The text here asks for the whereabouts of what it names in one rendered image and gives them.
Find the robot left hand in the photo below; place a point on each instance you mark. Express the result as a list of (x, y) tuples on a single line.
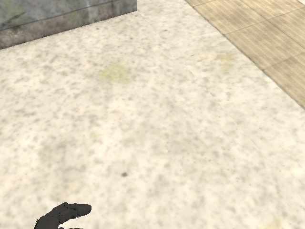
[(62, 213)]

